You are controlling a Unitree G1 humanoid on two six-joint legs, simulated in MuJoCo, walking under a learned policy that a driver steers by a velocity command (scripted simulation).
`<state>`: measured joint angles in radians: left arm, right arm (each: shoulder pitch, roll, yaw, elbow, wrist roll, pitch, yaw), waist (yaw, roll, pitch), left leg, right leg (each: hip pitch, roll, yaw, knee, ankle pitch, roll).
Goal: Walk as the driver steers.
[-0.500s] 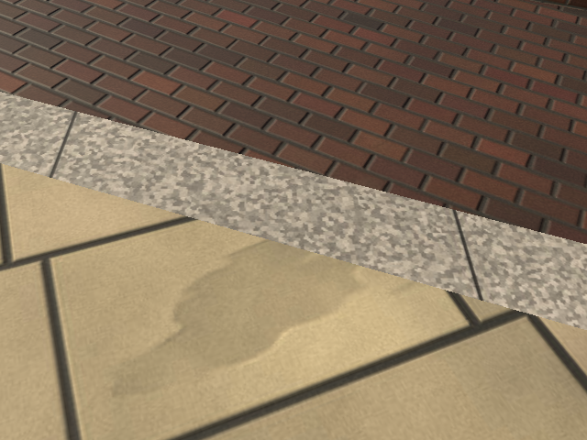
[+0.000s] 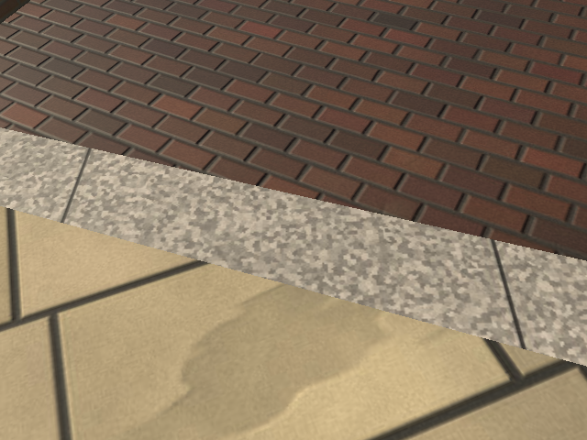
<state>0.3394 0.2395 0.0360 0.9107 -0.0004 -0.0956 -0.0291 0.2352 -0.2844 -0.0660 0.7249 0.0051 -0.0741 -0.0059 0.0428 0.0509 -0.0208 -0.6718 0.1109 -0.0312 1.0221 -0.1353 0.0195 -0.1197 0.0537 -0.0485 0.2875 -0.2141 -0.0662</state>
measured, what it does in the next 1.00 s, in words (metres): walks ahead: left foot, then right foot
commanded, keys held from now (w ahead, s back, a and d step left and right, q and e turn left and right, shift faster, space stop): w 1.00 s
